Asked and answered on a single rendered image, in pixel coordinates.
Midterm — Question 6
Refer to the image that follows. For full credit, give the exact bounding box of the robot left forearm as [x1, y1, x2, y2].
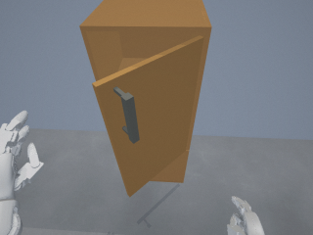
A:
[0, 199, 22, 235]

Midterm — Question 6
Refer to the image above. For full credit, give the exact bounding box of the handle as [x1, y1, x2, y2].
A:
[113, 86, 140, 144]

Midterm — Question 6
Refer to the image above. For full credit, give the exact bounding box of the cupboard door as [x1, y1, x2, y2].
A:
[92, 35, 204, 197]

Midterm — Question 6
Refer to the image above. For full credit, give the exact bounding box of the left robot hand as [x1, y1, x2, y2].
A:
[0, 110, 44, 200]

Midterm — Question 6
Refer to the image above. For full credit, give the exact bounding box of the right robot hand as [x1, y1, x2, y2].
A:
[227, 196, 265, 235]

